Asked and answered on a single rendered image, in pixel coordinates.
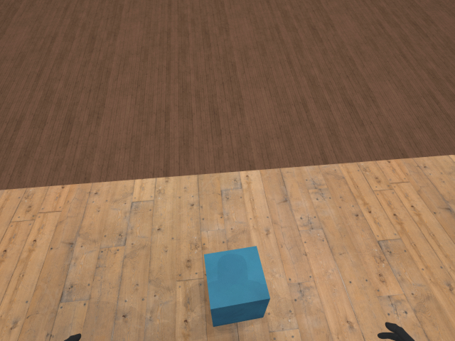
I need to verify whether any carton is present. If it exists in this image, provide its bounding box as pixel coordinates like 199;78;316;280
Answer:
204;246;270;327

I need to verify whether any robot right hand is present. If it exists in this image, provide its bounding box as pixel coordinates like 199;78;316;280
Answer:
378;322;414;341

